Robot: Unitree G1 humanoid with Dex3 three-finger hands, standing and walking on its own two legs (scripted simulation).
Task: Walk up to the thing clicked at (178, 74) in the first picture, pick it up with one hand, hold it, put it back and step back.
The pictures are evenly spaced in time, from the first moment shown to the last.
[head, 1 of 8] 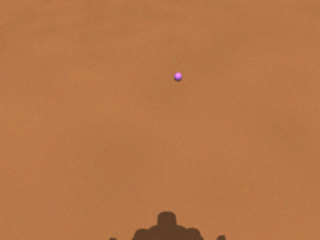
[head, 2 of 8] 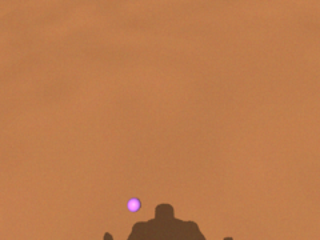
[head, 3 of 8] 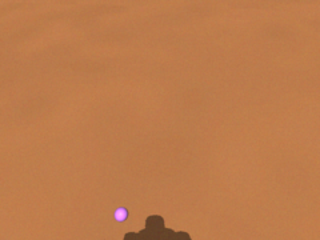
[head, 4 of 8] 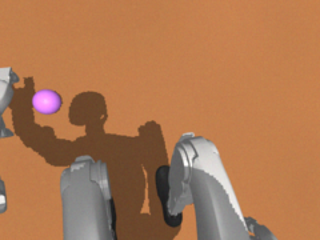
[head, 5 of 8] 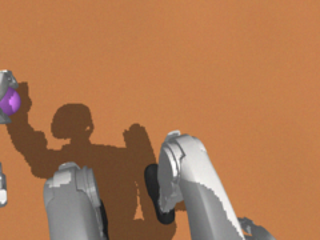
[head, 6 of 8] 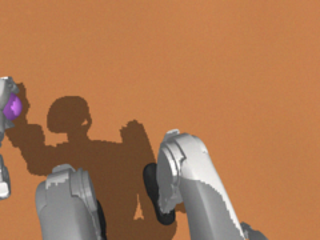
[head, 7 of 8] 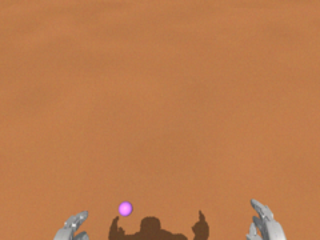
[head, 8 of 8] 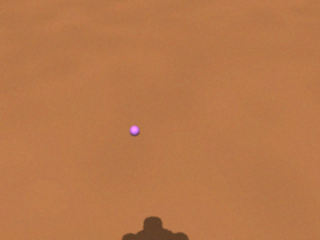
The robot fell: no
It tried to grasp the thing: yes
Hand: left
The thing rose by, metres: 0.68
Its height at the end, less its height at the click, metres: +0.00
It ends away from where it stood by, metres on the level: 0.01
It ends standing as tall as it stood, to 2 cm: yes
